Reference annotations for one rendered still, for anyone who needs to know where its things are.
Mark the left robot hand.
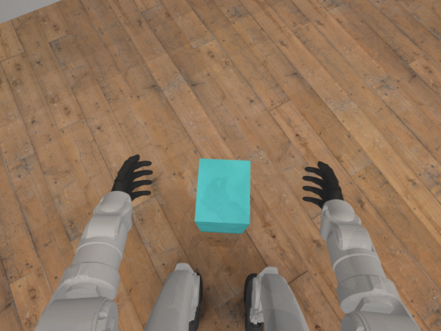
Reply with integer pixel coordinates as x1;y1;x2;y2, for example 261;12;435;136
111;154;153;201

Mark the robot left forearm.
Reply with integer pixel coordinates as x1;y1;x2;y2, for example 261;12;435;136
34;191;132;331

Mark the carton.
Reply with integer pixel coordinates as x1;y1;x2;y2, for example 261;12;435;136
194;159;251;234

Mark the left robot upper arm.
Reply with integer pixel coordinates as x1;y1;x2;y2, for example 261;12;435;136
37;297;119;331

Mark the robot right forearm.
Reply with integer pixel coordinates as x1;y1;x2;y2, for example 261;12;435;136
320;199;421;331

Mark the right robot upper arm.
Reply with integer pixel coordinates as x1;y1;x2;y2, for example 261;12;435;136
340;310;420;331

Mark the right robot shin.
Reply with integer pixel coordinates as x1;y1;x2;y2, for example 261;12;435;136
250;267;278;323

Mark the left robot thigh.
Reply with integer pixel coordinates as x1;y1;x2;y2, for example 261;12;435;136
143;270;200;331

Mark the right robot hand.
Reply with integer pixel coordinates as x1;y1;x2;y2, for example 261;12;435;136
302;161;344;209

